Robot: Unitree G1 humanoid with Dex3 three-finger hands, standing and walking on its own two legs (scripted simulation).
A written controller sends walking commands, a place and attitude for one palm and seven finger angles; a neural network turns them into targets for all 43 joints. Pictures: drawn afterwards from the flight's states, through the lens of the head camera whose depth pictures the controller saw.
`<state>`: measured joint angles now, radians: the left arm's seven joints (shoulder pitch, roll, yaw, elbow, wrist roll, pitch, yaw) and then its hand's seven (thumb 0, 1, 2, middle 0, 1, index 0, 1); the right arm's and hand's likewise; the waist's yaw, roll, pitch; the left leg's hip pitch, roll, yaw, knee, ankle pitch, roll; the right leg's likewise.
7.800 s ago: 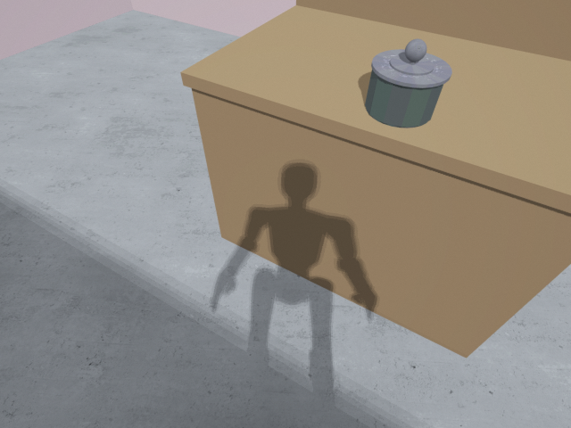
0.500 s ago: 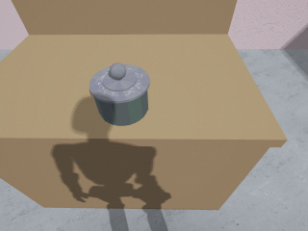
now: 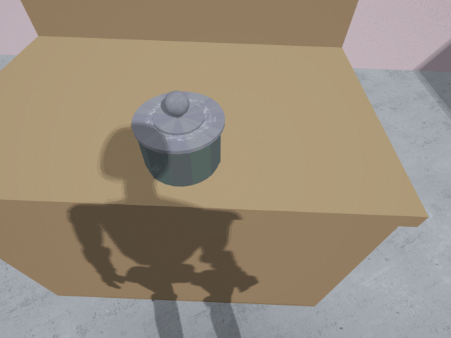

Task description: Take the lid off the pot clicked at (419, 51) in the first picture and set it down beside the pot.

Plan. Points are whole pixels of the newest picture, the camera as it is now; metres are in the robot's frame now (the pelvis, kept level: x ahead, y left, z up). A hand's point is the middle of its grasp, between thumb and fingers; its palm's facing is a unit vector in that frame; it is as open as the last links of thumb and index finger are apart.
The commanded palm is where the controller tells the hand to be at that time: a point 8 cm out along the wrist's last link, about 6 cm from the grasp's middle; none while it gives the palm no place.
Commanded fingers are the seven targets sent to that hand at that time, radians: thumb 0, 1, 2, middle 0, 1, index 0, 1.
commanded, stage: look again from close up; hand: left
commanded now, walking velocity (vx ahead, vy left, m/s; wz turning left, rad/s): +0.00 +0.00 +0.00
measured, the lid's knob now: (176, 103) +0.47 +0.12 +0.17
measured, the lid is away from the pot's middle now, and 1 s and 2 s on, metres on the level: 0.00 0.00 0.00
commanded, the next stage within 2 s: lift the closed hand beside the body in 0.14 s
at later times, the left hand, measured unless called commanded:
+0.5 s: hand (121, 333) +0.14 +0.18 -0.05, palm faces +0.18 -0.94 -0.28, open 6.1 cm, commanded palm +0.09 +0.24 -0.01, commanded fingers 0.00 0.90 0.90 -0.82 -0.97 -0.82 -0.97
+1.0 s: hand (67, 331) +0.12 +0.22 +0.06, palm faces +0.32 -0.86 -0.41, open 3.1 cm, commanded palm +0.06 +0.25 +0.10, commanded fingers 0.00 0.90 0.90 -1.30 -1.50 -1.30 -1.50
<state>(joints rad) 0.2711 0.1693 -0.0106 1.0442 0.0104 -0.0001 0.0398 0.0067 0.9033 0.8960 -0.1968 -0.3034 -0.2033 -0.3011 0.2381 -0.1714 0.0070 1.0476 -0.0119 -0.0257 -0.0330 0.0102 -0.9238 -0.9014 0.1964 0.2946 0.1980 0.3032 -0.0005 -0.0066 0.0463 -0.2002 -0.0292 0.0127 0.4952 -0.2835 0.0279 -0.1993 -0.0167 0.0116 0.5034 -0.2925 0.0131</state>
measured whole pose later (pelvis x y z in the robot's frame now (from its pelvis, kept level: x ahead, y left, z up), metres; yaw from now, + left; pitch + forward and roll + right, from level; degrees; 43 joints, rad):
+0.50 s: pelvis -0.01 -0.01 +0.00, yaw +1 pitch -2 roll +0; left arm 0.48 0.17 0.04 0.20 0.00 0.00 0.09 0.01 0.91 0.90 -0.43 -0.56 -0.44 -0.56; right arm 0.19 -0.21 -0.02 0.72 0.02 -0.18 -0.01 0.02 -0.91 -0.90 0.20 0.29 0.20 0.30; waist -0.01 0.03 -0.03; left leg -0.17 -0.02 0.00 0.47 -0.26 0.01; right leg -0.17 -0.01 -0.01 0.49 -0.28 0.00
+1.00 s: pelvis -0.01 -0.02 +0.00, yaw +2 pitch -4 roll +0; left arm 0.68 0.28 0.17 -0.29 -0.01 -0.06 0.07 0.02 0.89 0.90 -1.26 -1.46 -1.26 -1.46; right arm 0.21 -0.18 0.02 0.63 0.00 -0.17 -0.07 0.02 -0.91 -0.90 0.20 0.30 0.20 0.30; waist 0.06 0.06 0.01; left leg -0.15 -0.01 -0.03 0.48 -0.26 0.00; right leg -0.12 0.01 -0.04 0.45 -0.27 -0.01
